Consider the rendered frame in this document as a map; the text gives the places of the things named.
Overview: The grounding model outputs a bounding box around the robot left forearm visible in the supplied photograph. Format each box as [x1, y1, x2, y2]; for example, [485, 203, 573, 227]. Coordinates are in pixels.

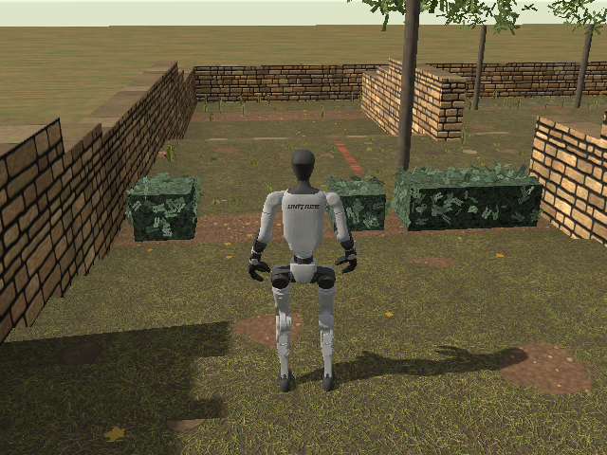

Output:
[249, 229, 267, 265]

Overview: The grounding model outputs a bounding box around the robot right foot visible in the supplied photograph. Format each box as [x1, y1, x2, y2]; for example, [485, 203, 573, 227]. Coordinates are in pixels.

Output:
[322, 367, 335, 391]

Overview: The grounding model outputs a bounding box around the robot left thigh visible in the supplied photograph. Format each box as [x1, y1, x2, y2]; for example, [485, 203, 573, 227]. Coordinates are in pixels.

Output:
[271, 264, 291, 333]

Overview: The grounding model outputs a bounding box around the robot left upper arm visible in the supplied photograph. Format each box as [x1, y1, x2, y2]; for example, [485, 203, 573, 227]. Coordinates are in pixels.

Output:
[257, 191, 284, 244]

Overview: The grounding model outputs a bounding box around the left robot hand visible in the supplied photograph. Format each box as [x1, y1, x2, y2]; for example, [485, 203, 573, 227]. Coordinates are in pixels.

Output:
[248, 262, 270, 282]

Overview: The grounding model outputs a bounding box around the robot right forearm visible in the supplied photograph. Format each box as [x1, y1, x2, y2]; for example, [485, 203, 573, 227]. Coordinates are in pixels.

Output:
[340, 228, 357, 260]

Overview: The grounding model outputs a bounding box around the right robot hand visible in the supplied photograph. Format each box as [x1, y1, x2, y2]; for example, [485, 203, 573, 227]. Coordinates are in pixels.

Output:
[335, 256, 357, 274]

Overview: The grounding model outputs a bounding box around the robot right upper arm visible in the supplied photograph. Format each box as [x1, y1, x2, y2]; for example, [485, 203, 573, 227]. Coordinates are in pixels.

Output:
[323, 191, 350, 242]

